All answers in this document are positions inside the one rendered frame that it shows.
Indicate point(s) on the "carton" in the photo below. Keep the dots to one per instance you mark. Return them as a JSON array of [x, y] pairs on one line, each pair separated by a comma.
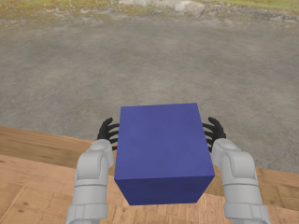
[[162, 154]]

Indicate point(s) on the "right robot forearm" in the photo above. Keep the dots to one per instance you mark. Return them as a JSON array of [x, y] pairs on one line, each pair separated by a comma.
[[243, 201]]

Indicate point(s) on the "robot right hand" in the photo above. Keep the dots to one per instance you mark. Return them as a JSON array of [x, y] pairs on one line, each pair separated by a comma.
[[217, 130]]

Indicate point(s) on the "robot left hand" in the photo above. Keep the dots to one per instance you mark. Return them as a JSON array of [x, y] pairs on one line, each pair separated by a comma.
[[104, 132]]

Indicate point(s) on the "left robot forearm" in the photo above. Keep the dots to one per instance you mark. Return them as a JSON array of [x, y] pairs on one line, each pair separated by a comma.
[[89, 202]]

